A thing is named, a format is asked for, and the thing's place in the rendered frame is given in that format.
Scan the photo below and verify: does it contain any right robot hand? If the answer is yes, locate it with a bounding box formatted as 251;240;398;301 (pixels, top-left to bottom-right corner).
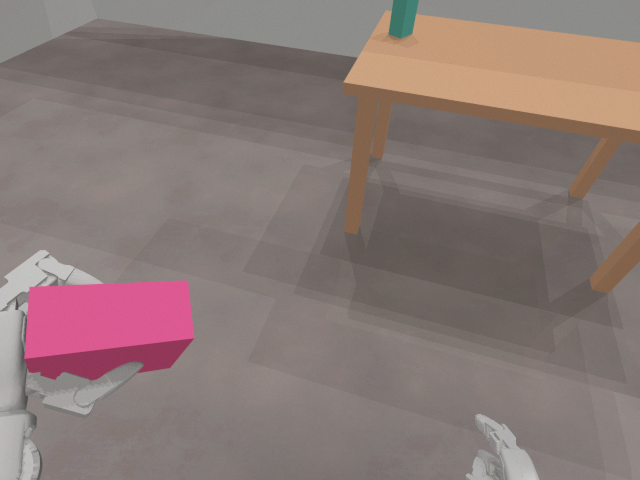
466;414;539;480

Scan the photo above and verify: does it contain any table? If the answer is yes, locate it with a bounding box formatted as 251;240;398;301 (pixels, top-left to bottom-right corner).
342;10;640;293

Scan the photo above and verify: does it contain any sponge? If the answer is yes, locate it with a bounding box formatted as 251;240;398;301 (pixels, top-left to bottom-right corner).
24;280;194;380

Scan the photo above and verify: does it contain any left robot forearm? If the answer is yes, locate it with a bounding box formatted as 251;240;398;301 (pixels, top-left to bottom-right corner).
0;410;42;480

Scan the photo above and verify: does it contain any left robot hand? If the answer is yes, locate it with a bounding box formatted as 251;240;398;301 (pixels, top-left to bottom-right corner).
0;250;144;418

